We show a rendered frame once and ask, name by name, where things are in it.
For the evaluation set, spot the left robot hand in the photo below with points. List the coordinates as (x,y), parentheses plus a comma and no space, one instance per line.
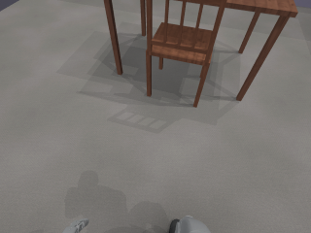
(76,226)

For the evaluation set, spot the table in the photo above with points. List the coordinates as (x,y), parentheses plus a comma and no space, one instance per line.
(282,8)

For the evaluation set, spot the robot right foot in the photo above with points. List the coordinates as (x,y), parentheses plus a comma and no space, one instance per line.
(173,225)

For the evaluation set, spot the robot right thigh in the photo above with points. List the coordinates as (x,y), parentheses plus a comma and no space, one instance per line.
(190,225)

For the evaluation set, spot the chair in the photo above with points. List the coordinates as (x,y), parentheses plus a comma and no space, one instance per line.
(182,43)

